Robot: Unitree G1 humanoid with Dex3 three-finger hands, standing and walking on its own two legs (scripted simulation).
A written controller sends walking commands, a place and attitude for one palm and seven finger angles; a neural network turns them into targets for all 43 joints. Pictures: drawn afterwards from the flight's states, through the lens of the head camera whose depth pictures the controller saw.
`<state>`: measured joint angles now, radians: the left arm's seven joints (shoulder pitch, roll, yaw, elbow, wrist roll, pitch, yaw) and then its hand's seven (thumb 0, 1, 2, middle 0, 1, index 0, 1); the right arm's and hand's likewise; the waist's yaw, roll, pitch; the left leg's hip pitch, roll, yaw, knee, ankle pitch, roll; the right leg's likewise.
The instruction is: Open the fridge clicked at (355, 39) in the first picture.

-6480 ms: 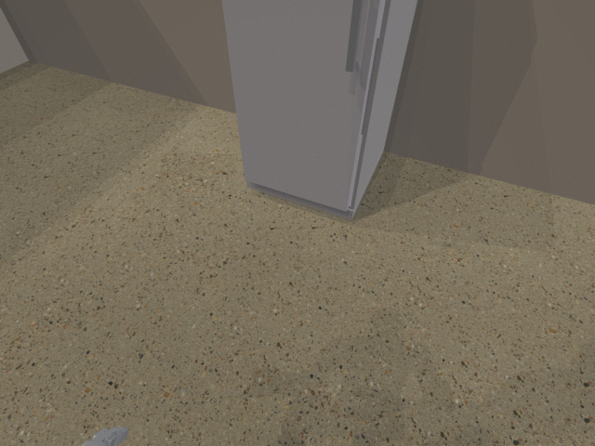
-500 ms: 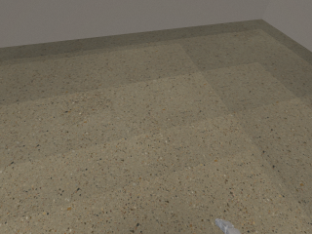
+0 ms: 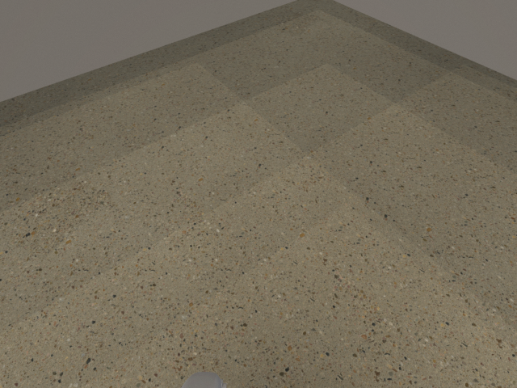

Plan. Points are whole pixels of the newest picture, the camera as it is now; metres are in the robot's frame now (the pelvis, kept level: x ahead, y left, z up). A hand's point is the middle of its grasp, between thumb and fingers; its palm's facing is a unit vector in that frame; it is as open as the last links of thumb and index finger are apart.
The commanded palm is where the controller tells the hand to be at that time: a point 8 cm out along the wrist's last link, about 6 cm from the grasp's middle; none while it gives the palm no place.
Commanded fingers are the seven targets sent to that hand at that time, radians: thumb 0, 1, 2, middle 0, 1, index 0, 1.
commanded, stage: turn to face it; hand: right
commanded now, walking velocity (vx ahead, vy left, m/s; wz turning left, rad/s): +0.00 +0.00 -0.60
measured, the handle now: out of the picture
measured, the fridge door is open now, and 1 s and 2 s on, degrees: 0 0 0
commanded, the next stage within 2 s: none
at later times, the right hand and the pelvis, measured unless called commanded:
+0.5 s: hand out of the picture -0.01 -0.14 -0.15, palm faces +0.34 +0.91 -0.25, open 7.4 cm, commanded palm none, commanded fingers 0.00 -0.90 -0.90 0.20 0.30 0.20 0.30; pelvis -0.02 +0.06 +0.00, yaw -20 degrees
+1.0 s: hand out of the picture -0.05 -0.21 -0.15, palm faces +0.59 +0.76 -0.27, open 7.4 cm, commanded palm none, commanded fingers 0.00 -0.90 -0.90 0.20 0.30 0.20 0.30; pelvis -0.02 +0.03 +0.00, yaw -37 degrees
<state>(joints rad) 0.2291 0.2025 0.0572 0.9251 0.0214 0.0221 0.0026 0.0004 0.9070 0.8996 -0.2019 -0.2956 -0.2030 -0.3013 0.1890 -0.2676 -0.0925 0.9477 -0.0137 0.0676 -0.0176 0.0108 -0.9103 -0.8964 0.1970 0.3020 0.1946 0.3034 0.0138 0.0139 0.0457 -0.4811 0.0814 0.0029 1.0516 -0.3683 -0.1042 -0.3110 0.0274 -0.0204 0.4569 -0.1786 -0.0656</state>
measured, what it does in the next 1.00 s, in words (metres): steps on the spot, turning right: left foot, then right foot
